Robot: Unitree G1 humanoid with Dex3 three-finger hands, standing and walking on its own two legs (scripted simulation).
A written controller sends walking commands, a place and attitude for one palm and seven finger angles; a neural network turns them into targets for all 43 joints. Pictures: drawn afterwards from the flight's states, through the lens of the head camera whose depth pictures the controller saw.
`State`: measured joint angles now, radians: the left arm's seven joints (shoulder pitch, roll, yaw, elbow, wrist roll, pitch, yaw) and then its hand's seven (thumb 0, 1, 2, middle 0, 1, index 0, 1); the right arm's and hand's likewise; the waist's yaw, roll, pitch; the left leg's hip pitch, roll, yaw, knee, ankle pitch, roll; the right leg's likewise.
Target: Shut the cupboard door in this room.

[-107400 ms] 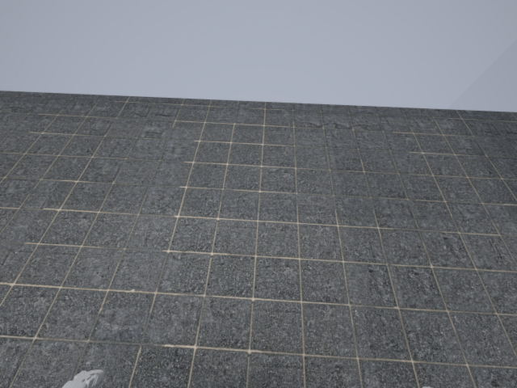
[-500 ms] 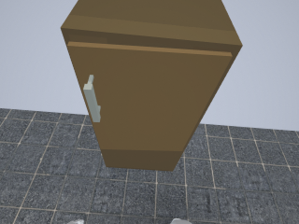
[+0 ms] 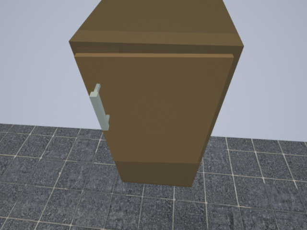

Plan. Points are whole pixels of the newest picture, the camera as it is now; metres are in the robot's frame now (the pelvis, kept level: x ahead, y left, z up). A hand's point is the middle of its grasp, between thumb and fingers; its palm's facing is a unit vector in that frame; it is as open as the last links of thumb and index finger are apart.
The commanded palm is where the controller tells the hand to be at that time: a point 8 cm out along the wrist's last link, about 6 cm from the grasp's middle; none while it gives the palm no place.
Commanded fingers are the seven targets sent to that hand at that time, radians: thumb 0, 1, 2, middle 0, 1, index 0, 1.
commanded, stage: come to a stop and stand still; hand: left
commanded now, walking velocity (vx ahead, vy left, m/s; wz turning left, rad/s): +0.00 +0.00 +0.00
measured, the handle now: (101, 108) +0.46 +0.20 +0.04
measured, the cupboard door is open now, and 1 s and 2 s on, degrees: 3 3 3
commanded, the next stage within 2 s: look again from close up in 0.14 s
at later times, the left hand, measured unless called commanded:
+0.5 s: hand out of the picture +0.04 +0.17 -0.16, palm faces +0.00 -0.98 -0.21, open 7.3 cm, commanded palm none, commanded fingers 0.00 0.90 0.90 -0.20 -0.30 -0.20 -0.30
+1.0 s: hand (92, 201) +0.20 +0.18 -0.04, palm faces +0.26 -0.95 -0.16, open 7.2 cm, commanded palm +0.12 +0.21 -0.05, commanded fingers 0.00 0.90 0.90 -0.35 -0.46 -0.35 -0.46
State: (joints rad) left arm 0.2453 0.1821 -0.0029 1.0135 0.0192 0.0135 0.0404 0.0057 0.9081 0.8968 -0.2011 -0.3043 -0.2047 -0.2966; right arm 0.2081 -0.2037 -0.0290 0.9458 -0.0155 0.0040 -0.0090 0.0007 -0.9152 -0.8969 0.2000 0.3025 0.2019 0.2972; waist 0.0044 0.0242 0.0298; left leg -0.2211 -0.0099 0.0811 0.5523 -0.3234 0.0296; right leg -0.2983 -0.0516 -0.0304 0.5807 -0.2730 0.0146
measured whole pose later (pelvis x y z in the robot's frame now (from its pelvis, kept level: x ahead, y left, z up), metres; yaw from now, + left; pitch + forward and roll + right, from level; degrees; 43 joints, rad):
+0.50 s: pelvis +0.01 -0.01 +0.01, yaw +0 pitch +0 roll +1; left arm 0.24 0.17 -0.02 1.08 0.01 -0.01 0.03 0.01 0.92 0.90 -0.20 -0.30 -0.20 -0.30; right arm 0.27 -0.18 0.02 1.09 -0.01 -0.02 -0.01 0.00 -0.91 -0.90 0.20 0.30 0.20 0.30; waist 0.00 0.00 0.05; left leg -0.14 -0.01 0.07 0.42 -0.27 0.02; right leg -0.23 -0.04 -0.04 0.48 -0.24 0.01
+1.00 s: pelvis +0.03 -0.01 +0.00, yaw +2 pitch +1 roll +1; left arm 0.41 0.17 0.05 0.24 -0.14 -0.10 0.08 0.02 0.91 0.90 -0.22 -0.33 -0.23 -0.32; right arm 0.33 -0.23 -0.02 0.89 0.03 -0.28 -0.06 0.01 -0.92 -0.90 0.20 0.30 0.21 0.30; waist -0.02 0.03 -0.02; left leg -0.24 0.00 0.04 0.59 -0.37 0.01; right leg -0.30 -0.05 -0.07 0.62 -0.34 0.00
